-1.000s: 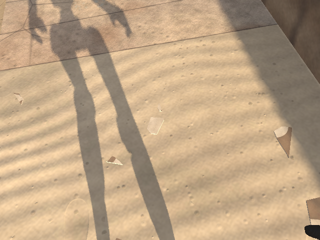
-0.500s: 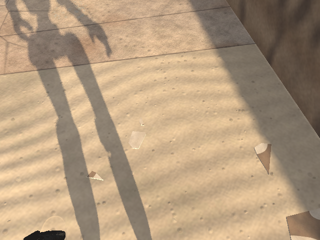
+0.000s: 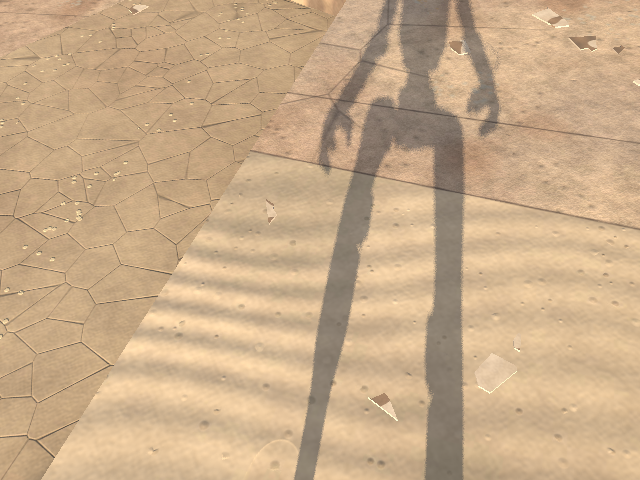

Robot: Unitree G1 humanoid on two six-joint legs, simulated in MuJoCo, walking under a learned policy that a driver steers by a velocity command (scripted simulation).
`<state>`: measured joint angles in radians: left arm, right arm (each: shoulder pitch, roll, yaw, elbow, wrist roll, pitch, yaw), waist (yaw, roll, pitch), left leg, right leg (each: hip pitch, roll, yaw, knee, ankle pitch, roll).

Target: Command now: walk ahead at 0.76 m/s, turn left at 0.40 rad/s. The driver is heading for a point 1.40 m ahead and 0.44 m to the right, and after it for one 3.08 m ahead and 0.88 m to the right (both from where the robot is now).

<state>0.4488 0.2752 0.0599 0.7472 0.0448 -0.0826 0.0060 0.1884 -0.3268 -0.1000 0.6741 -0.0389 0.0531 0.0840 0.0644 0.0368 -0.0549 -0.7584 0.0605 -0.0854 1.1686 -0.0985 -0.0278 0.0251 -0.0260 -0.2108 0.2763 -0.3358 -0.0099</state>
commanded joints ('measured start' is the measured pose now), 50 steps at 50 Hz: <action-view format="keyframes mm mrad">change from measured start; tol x32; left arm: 1 39 120 23 -5 2 -24 0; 28 -395 27 -31 -71 -38 77 -96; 33 218 216 56 107 -45 87 -44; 50 -31 219 67 53 -49 -4 -20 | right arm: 1 -178 -35 6 -103 -6 -31 17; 7 -271 -5 44 -134 -9 -68 10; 11 366 -289 -37 23 -39 -112 -77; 50 -251 -30 100 -165 14 -120 -75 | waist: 1 6 -119 236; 11 -258 221 -323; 26 -37 19 247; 33 301 11 -87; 50 9 -82 76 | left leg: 1 -217 -31 -43 -136 2 40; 9 697 -135 201 -600 -163 149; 11 1262 377 -504 -805 -803 140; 16 681 211 -73 -972 -311 51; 31 841 196 397 -647 1370 -2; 33 618 151 347 -4 957 42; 34 305 -79 312 383 -185 48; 35 -40 -130 140 596 -393 2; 50 406 -51 81 -631 161 -8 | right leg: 1 -11 -285 242 -223 -146 -120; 9 -119 -236 110 267 1046 -144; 11 -697 16 210 977 -196 -110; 13 -777 -30 327 1096 30 -132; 26 -815 -55 74 717 371 -125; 31 -335 106 -21 546 243 -213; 34 103 57 270 328 132 -319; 36 310 -217 1020 39 -53 -544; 43 -434 9 629 -131 151 -356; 50 -194 28 593 25 671 -207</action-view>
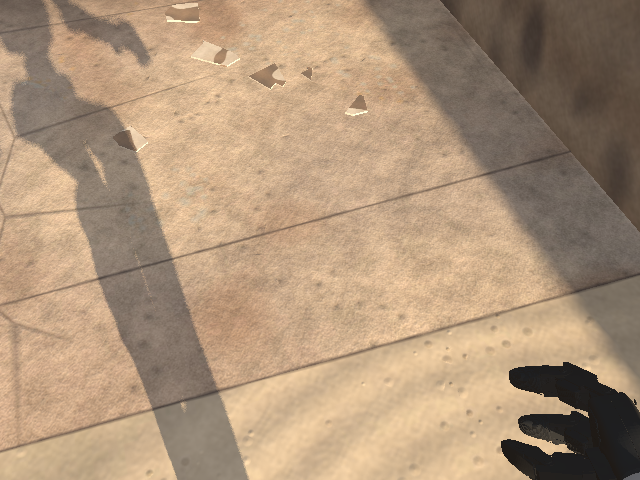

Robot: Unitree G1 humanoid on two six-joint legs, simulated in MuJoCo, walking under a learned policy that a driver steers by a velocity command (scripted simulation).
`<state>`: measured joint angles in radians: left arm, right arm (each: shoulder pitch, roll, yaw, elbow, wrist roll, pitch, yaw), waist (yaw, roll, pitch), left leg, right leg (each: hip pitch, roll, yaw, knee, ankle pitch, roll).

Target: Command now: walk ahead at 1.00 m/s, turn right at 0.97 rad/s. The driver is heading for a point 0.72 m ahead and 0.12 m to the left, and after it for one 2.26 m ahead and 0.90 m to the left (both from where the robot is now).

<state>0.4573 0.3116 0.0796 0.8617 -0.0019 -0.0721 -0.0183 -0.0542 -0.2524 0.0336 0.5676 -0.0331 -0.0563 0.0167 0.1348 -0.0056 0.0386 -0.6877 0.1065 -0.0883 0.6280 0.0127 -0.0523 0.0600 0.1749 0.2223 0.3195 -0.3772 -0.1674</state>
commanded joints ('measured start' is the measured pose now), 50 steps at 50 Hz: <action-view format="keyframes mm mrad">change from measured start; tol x64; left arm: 1 -48 200 52 -65 -1 -15 7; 50 -234 104 -55 -250 68 -42 26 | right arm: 1 61 -140 -49 -39 10 -14 -17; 50 406 -269 -151 150 15 36 -20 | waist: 1 -95 -43 -76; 50 -141 -84 -31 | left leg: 1 431 -127 75 -104 -8 24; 6 997 331 -843 -409 -935 200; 19 309 71 -144 -572 -35 228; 26 -145 -86 3 757 -372 166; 42 370 -190 288 120 -67 244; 46 1194 133 -604 -156 -241 552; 50 646 55 -513 -390 -278 433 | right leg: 1 -185 -172 167 80 843 -23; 6 -826 -89 -64 1130 -12 35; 22 -81 -126 -263 239 224 118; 26 182 -623 528 -84 -486 6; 43 -76 -426 -467 397 1438 123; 46 -902 -111 -268 1442 -149 206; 50 -816 -278 -125 1073 10 196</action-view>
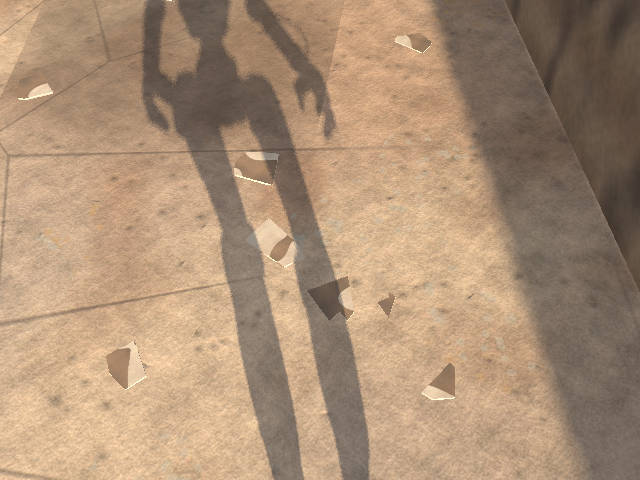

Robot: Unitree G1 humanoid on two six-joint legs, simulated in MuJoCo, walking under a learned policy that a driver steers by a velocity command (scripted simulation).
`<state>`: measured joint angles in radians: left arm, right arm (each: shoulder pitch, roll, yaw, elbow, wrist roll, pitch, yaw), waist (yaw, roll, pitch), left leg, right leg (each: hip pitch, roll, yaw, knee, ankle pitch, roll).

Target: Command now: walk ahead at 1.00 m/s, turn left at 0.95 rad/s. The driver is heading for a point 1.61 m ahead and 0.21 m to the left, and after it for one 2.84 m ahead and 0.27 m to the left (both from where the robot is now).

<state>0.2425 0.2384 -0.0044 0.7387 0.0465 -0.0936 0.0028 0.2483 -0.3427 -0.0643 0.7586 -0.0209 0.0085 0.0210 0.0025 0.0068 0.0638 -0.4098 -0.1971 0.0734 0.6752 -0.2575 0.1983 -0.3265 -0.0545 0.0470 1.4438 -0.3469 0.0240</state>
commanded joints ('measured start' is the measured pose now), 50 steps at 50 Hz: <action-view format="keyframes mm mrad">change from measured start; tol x32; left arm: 1 4 174 27 -118 31 6 4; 11 -296 130 2 -241 -22 26 -22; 16 378 332 92 -92 11 8 46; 50 -97 47 35 -34 -32 88 -76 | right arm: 1 81 -150 -41 -41 6 -43 -25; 32 -345 -14 64 -234 -23 -40 76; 38 232 -254 -25 -45 -71 -74 -19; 50 71 16 21 63 0 -147 -17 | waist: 1 28 -105 -25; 15 188 -2 -278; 17 61 -514 -473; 20 57 -54 -123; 32 1 -29 103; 39 -155 176 -530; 50 22 68 65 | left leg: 1 244 319 -607 -451 44 173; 14 263 189 -481 -79 711 -33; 17 -315 29 -238 739 -276 -78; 18 -391 135 -213 773 -136 -73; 34 -5 149 32 -34 166 -70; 38 902 551 -507 -148 -256 -48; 39 884 667 -855 -330 -359 -10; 50 285 378 85 -571 382 -122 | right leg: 1 -359 -66 46 -113 -32 20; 9 -101 -11 -40 -767 447 34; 15 493 17 3 -880 115 -26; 17 767 -457 904 -1199 -500 -137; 31 127 -163 -115 -1469 492 -152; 36 287 -176 -120 -914 1247 -149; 37 74 -122 -114 -614 967 -137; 38 -226 18 -82 -227 -54 -136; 39 -352 64 35 -28 -110 -148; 50 -429 -88 -72 -348 339 -104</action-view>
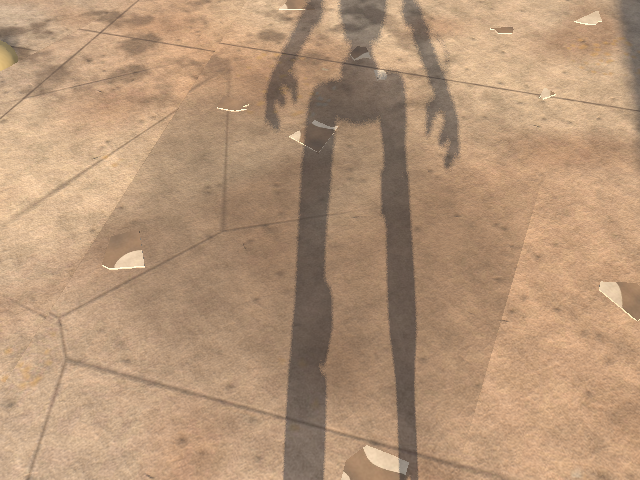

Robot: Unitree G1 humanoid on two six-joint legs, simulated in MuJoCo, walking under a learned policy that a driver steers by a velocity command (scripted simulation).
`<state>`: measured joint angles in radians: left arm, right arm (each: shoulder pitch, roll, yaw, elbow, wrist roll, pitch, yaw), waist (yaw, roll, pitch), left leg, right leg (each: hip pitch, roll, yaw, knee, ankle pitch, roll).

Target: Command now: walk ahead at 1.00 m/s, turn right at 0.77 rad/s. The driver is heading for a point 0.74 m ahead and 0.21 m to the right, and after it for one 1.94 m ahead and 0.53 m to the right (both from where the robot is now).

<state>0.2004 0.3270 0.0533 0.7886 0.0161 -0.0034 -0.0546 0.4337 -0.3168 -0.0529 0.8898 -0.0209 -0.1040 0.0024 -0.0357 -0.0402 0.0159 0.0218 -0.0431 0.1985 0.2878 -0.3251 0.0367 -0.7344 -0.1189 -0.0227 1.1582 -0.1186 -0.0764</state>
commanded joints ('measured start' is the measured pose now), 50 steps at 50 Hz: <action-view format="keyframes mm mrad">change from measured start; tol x64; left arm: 1 -88 -34 -27 -98 -4 -4 -25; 50 229 190 17 -159 62 -87 67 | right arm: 1 -118 -24 8 -66 -2 -36 -1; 50 -16 -125 -41 -120 39 -1 26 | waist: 1 66 95 118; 50 254 -56 -255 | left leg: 1 -143 214 5 -193 505 27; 8 0 287 68 369 1492 -25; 11 -778 -25 -94 1459 -175 -82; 26 -451 85 -217 285 417 -84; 33 289 446 -1187 -72 -570 192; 50 -548 30 -373 626 353 69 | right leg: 1 6 -12 -28 -146 155 -17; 9 809 221 -94 -449 -50 -178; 12 1169 -139 831 -836 -289 -467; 30 569 135 368 -378 585 -78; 34 -38 179 170 257 -208 -38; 50 1047 -96 248 -669 -350 2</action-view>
